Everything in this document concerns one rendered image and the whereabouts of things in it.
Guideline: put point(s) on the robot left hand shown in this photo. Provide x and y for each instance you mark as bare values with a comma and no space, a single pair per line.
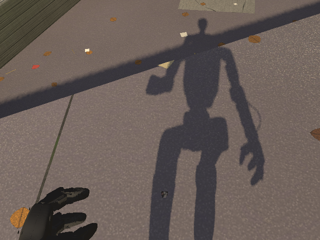
41,224

